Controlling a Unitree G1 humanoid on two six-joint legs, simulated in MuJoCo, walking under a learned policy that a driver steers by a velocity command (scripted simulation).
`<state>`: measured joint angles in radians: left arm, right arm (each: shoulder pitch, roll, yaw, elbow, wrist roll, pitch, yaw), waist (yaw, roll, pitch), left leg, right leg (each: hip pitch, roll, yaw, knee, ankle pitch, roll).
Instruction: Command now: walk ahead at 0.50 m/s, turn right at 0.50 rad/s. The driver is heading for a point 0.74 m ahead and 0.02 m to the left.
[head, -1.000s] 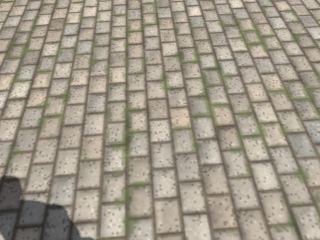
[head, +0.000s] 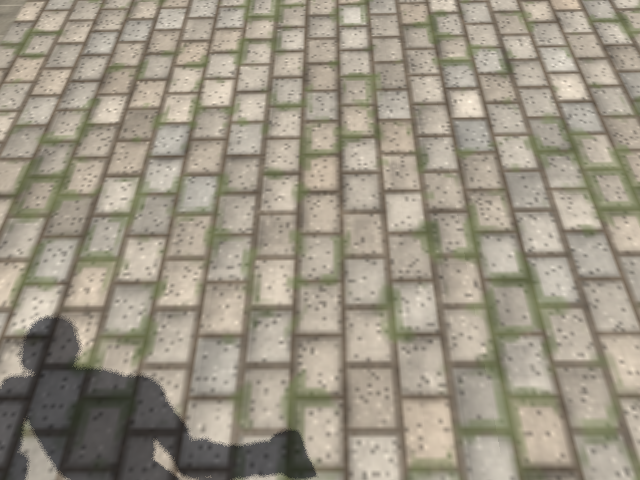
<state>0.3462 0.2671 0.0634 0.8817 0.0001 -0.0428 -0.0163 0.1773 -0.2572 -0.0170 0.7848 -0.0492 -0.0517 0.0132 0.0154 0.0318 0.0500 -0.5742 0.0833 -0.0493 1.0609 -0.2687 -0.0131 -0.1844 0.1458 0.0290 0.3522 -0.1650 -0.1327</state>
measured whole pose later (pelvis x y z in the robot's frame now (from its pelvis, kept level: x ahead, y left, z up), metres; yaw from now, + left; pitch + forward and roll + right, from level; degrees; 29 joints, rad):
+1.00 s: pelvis +0.54 -0.04 +0.00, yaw -6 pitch +0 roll +0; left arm 0.24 0.23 0.03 0.87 0.02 -0.08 0.00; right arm 0.31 -0.26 -0.05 0.93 -0.02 -0.03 0.01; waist -0.01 0.03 0.05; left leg -0.45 0.02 -0.02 1.08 -0.33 0.05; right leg -0.20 0.02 -0.12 0.37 -0.17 -0.08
